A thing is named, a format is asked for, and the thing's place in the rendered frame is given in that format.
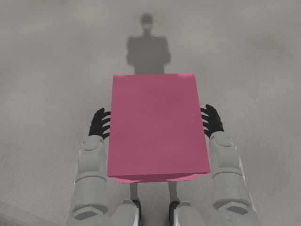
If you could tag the right robot thigh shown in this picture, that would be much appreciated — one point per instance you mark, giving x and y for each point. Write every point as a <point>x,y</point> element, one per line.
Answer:
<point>187,216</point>

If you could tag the right robot hand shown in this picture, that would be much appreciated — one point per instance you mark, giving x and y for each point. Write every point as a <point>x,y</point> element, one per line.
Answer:
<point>214,122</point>

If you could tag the carton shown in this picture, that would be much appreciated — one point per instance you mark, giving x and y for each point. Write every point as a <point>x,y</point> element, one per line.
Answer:
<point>156,129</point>

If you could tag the robot right upper arm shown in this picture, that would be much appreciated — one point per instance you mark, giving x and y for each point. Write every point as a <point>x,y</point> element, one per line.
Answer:
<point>229,218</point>

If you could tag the left robot hand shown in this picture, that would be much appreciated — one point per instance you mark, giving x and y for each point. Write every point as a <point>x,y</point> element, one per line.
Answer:
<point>97,123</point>

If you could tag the left robot forearm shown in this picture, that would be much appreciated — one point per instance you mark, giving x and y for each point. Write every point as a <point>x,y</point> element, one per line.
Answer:
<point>89,198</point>

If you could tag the robot right shin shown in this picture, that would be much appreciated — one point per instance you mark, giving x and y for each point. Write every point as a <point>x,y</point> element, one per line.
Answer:
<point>183,204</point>

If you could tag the right robot forearm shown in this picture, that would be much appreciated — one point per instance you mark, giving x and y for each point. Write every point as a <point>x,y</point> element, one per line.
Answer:
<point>230,191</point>

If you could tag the robot left upper arm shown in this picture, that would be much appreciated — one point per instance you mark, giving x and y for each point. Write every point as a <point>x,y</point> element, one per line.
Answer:
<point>97,220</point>

